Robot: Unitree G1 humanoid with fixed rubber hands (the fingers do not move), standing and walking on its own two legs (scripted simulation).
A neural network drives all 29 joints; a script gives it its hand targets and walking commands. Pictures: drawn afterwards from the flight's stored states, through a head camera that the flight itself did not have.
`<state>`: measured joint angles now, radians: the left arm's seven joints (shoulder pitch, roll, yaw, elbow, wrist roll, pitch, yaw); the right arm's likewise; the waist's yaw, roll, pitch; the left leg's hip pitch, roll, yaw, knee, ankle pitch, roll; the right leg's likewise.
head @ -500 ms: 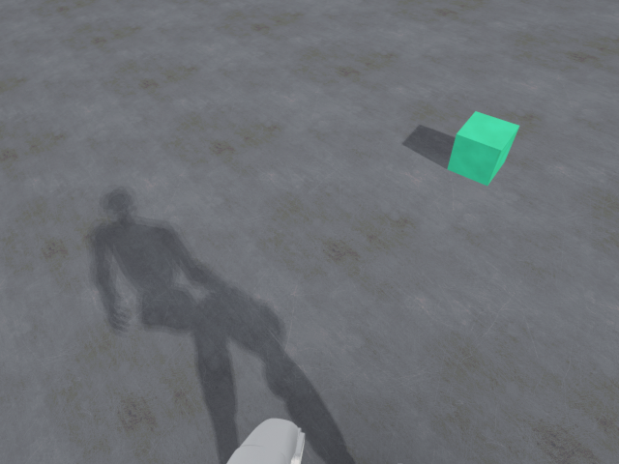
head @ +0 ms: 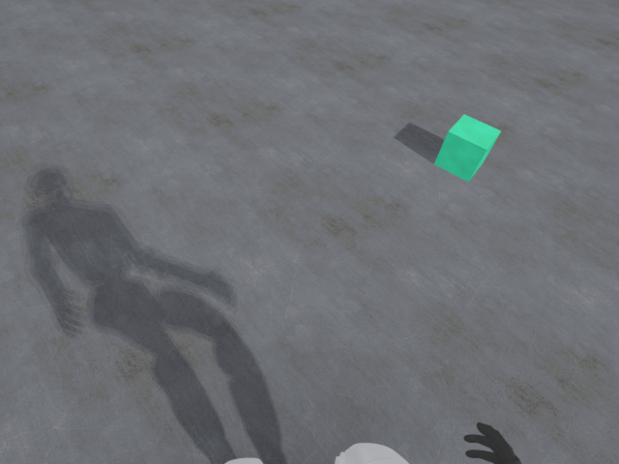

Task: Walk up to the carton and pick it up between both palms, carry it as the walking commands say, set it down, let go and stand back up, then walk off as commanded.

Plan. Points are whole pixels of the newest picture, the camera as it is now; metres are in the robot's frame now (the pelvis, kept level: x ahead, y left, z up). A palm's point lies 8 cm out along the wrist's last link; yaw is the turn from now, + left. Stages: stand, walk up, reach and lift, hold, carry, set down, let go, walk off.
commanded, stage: walk off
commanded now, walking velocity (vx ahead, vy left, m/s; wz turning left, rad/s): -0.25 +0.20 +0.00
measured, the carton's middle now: (466, 148) +1.46 -0.76 -0.67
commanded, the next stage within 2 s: stand in 0.24 s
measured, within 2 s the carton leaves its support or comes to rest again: neither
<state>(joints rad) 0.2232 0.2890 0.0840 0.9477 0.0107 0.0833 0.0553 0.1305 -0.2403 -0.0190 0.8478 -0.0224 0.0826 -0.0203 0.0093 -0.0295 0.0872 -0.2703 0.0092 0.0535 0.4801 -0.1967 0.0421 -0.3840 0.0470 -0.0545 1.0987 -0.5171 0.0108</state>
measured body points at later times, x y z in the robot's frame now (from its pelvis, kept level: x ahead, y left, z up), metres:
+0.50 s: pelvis -0.13 +0.10 +0.00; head -0.10 +0.09 +0.44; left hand -0.06 +0.38 -0.13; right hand -0.07 -0.18 -0.15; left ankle -0.17 +0.24 -0.73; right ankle -0.09 -0.06 -0.74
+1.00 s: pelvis -0.17 +0.13 +0.01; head -0.16 +0.13 +0.46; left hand -0.15 +0.37 -0.15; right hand -0.13 -0.11 -0.15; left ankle -0.17 +0.24 -0.74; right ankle -0.19 +0.01 -0.74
